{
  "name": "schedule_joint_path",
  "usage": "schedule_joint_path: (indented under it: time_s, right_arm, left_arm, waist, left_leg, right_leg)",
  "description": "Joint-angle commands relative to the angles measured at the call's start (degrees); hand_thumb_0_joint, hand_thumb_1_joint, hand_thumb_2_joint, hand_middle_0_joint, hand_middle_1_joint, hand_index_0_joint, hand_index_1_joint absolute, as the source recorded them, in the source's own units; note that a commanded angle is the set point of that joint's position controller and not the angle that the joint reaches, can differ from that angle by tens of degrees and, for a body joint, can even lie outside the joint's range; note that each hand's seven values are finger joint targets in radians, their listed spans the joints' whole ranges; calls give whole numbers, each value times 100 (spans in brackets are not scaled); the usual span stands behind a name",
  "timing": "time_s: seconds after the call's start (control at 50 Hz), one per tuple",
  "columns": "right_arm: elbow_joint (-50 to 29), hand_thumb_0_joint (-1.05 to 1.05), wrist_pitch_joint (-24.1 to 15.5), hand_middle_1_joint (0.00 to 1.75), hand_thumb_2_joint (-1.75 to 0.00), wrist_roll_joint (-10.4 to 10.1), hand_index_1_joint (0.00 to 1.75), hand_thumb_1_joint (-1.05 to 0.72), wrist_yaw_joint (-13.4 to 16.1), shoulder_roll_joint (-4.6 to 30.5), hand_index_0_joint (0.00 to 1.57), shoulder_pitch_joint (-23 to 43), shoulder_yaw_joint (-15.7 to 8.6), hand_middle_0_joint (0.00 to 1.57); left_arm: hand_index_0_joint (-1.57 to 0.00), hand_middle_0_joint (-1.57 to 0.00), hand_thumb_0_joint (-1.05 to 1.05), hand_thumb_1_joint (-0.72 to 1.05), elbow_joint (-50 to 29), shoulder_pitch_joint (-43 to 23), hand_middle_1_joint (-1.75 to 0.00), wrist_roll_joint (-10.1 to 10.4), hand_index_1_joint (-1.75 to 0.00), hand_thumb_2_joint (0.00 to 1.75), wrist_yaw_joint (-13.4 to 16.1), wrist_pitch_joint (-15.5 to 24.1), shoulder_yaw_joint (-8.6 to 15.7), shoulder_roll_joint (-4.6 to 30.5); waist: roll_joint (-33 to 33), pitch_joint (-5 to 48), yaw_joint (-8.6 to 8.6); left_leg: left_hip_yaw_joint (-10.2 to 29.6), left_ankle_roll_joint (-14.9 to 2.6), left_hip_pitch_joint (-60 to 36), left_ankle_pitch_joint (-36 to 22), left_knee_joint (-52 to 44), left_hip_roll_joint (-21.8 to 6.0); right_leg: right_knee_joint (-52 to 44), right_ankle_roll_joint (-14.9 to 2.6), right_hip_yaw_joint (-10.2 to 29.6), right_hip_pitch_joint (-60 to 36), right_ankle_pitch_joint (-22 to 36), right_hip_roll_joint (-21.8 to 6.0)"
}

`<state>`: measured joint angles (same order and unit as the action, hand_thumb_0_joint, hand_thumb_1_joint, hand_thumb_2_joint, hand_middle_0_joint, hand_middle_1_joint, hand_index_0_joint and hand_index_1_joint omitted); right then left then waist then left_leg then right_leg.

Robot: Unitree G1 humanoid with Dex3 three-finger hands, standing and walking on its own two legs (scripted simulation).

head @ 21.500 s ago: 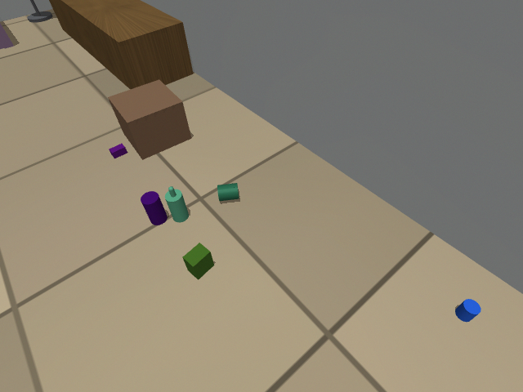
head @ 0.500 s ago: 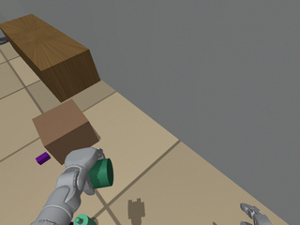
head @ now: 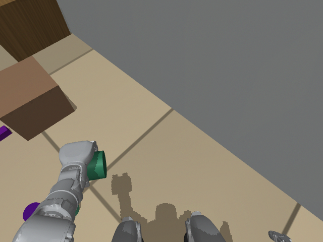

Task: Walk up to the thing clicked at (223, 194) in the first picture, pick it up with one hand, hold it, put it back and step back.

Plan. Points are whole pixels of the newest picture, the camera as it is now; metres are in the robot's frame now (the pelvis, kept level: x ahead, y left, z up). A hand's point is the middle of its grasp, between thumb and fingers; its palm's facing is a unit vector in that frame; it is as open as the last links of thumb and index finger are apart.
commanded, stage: crouch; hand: left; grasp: from above
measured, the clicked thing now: (87, 166) +0.37 +0.22 -0.14
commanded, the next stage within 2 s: lower in 1.34 s
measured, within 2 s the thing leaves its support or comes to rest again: neither
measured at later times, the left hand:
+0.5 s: hand (101, 175) +0.40 +0.23 -0.35, palm faces -0.44 -0.03 -0.90, open 10.7 cm
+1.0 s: hand (106, 177) +0.42 +0.23 -0.45, palm faces -0.44 -0.04 -0.90, open 10.7 cm
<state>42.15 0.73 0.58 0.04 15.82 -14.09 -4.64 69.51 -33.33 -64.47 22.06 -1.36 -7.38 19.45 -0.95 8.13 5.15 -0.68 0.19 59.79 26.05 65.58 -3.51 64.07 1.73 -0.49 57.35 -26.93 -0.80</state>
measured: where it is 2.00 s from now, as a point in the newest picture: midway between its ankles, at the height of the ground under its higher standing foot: outside the picture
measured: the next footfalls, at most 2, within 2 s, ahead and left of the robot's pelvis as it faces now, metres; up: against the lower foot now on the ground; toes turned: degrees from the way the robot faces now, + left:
none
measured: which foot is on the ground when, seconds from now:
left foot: down 0.00-1.00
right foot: down 0.00-1.00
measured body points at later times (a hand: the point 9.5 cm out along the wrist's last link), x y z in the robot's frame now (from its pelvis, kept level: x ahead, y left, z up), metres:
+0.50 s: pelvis -0.04 +0.00 -0.20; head +0.16 +0.02 +0.20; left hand +0.42 +0.23 -0.30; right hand +0.01 -0.27 -0.33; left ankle +0.04 +0.12 -0.65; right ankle +0.03 -0.14 -0.65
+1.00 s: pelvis -0.05 -0.01 -0.28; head +0.19 +0.02 +0.10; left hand +0.44 +0.23 -0.40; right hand -0.01 -0.29 -0.41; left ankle +0.04 +0.12 -0.65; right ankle +0.03 -0.14 -0.65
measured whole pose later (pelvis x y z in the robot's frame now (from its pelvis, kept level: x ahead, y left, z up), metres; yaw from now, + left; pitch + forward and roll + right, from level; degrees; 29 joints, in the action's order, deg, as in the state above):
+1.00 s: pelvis -0.05 -0.01 -0.28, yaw -4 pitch +37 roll -5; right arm 44.0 -3.8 6.9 -5.6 14.5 -8.5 -0.7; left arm 78.9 -52.4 -68.1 22.4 4.2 4.0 34.1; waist -0.8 6.5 11.5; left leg 5.8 0.7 124.2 38.1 125.1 -3.8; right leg 123.0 1.1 -2.8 119.9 -39.9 0.4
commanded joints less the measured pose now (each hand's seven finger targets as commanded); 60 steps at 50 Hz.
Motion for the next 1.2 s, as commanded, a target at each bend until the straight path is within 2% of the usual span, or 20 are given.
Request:
schedule_joint_path:
  time_s: [0.0,0.08,0.2,0.22,0.24,0.4,0.44,0.48,0.56,0.6,0.64,0.66,0.72,0.76,0.84,0.94,0.98,1.02,1.12,1.18]
  right_arm:
    - [-428,0,-238,30,-89,95,30,-88,28,861,20,-486,-295,20]
    - [-422,0,-252,30,-89,154,30,-88,55,893,20,-515,-293,20]
    - [-369,0,-338,30,-89,248,30,-88,57,919,20,-509,-251,20]
    - [-322,0,-362,30,-89,272,30,-88,49,918,20,-526,-218,20]
    - [-332,0,-387,30,-89,281,30,-88,49,906,20,-530,-228,20]
    - [-129,0,-528,30,-90,406,30,-89,-63,906,20,-631,-86,20]
    - [-74,0,-560,30,-90,445,30,-89,-103,944,20,-656,-67,20]
    - [-35,0,-573,30,-90,469,30,-89,-149,964,20,-648,-51,20]
    - [-21,0,-576,30,-90,514,30,-89,-232,994,20,-601,-44,20]
    - [21,0,-563,30,-90,524,30,-89,-267,990,20,-629,-59,20]
    - [-44,0,-572,30,-90,542,30,-89,-320,969,20,-594,-8,20]
    - [19,0,-561,30,-90,555,30,-89,-337,952,20,-617,-27,20]
    - [19,0,-540,30,-90,563,30,-89,-388,1013,20,-654,-36,20]
    - [27,0,-525,30,-90,583,30,-89,-424,1003,20,-604,-27,20]
    - [45,0,-523,30,-90,592,30,-89,-462,1078,20,-590,-58,20]
    - [57,0,-513,30,-90,624,30,-89,-524,1096,20,-607,-36,20]
    - [69,0,-516,30,-90,637,30,-90,-550,1087,20,-642,-6,20]
    - [70,0,-520,30,-90,649,30,-90,-559,1081,20,-601,19,20]
    - [176,0,-534,30,-90,690,30,-90,-589,1196,20,-711,58,20]
    - [181,0,-548,30,-90,697,30,-90,-607,1200,20,-679,104,20]
  left_arm:
    - [-119,-120,0,83,-558,-2069,-51,-15,-52,71,372,-25,366,1214]
    - [-116,-117,0,79,-540,-2447,-50,2,-52,71,379,-84,617,1552]
    - [-105,-106,0,65,-361,-2858,-50,-8,-51,66,264,-16,724,1743]
    - [-106,-106,0,66,-113,-2776,-51,-4,-51,64,230,7,663,1609]
    - [-106,-105,0,66,-360,-3006,-50,17,-49,62,237,67,730,1773]
    - [-106,-106,0,67,-434,-3384,-54,-153,-54,68,321,315,979,2326]
    - [-107,-107,0,67,-240,-3383,-55,-151,-55,72,328,293,922,2162]
    - [-107,-107,0,67,-258,-3453,-54,-170,-54,71,326,293,1003,2295]
    - [-108,-109,0,69,-147,-3523,-53,-172,-54,74,311,280,968,2221]
    - [-107,-108,0,67,-550,-3852,-53,-168,-54,73,283,374,1119,2630]
    - [-109,-109,0,69,172,-3206,-53,-207,-54,72,239,328,1024,2360]
    - [-107,-108,0,68,-364,-3603,-53,-165,-54,73,238,401,1078,2490]
    - [-107,-107,0,69,-266,-3576,-56,-225,-55,71,220,450,1178,2690]
    - [-108,-108,0,70,4,-3524,-55,-276,-55,73,225,461,1118,2548]
    - [-108,-108,0,68,-185,-3795,-50,-304,-51,67,260,533,1246,2818]
    - [-108,-108,0,69,-3,-3893,-52,-333,-52,68,299,592,1278,2835]
    - [-108,-108,0,70,342,-3702,-54,-349,-54,68,291,577,1226,2734]
    - [-109,-110,0,71,276,-3864,-52,-317,-52,67,325,604,1327,2948]
    - [-111,-111,0,72,347,-4113,-53,-418,-53,68,338,663,1369,3086]
    - [-110,-110,0,71,505,-4125,-52,-401,-53,68,363,686,1447,3282]
  waist:
    - [-510,2789,92]
    - [-515,3199,163]
    - [-592,3335,363]
    - [-524,3147,502]
    - [-510,3386,448]
    - [-914,4031,534]
    - [-986,4056,636]
    - [-1217,4192,566]
    - [-1268,3923,675]
    - [-1219,4004,646]
    - [-985,3844,666]
    - [-987,3973,663]
    - [-1157,4027,595]
    - [-1091,3877,691]
    - [-1357,3903,602]
    - [-1308,3908,680]
    - [-1060,3594,746]
    - [-1192,3895,648]
    - [-1179,3705,787]
    - [-1170,3570,730]
  left_leg:
    - [68,-45,-599,-1215,479,272]
    - [150,-61,190,-568,949,240]
    - [379,-50,1043,453,1618,220]
    - [431,-61,1286,544,1767,217]
    - [399,-79,1367,630,1920,229]
    - [276,-115,1970,382,2994,256]
    - [368,-92,1883,279,3154,222]
    - [381,-77,1794,-2,3331,208]
    - [404,-63,2125,201,3559,194]
    - [259,-122,2467,201,3843,204]
    - [209,-148,2750,89,4034,221]
    - [198,-160,2821,52,4124,200]
    - [188,-149,2902,-129,4293,197]
    - [207,-154,3061,-80,4426,182]
    - [236,-125,3031,62,4534,164]
    - [226,-143,3348,150,4772,175]
    - [243,-154,3573,318,4822,180]
    - [180,-167,3644,215,4964,186]
    - [243,-168,3802,316,5143,176]
    - [214,-173,4013,522,5227,182]
  right_leg:
    - [424,-380,-177,483,1163,244]
    - [998,-394,-223,995,700,227]
    - [1794,-423,-317,2256,-184,194]
    - [1944,-409,-343,2529,-256,176]
    - [2017,-411,-337,2566,-361,188]
    - [2822,-385,-371,3208,-148,168]
    - [3045,-392,-436,3555,-81,143]
    - [3297,-408,-460,3749,104,147]
    - [3557,-402,-512,4088,-3,141]
    - [3601,-381,-483,3914,71,205]
    - [3693,-336,-477,3799,209,198]
    - [3750,-329,-472,3780,266,232]
    - [3983,-337,-488,3816,422,247]
    - [4095,-337,-514,4000,378,272]
    - [4317,-377,-554,4367,204,282]
    - [4535,-368,-599,4441,143,306]
    - [4549,-353,-627,4555,-15,307]
    - [4626,-349,-577,4370,88,323]
    - [4859,-353,-657,4723,5,314]
    - [4908,-368,-660,4822,-234,329]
